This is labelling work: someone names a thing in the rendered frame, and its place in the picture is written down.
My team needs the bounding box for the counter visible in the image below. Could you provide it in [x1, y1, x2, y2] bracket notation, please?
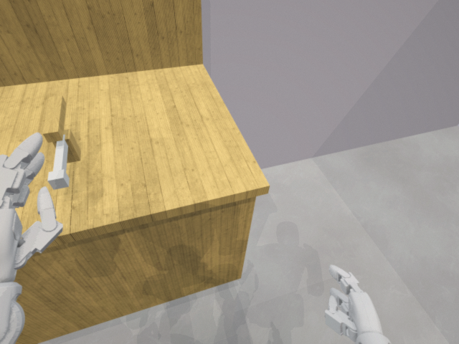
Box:
[0, 0, 270, 344]

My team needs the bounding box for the robot left forearm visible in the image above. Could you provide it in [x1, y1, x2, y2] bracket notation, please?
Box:
[0, 282, 25, 344]

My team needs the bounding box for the right robot hand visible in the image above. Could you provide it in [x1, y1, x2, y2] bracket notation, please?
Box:
[325, 265, 383, 344]

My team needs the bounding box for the tap lever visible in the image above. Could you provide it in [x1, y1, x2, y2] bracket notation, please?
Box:
[47, 135, 70, 190]

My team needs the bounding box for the left robot hand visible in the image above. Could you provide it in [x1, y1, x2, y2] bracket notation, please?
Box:
[0, 133, 63, 283]

